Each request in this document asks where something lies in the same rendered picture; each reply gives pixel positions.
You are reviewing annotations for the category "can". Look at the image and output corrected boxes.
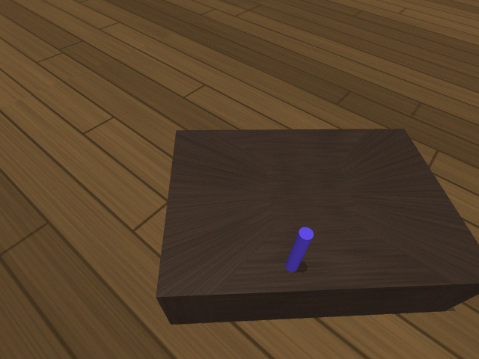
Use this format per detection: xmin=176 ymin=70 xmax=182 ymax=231
xmin=286 ymin=227 xmax=314 ymax=272

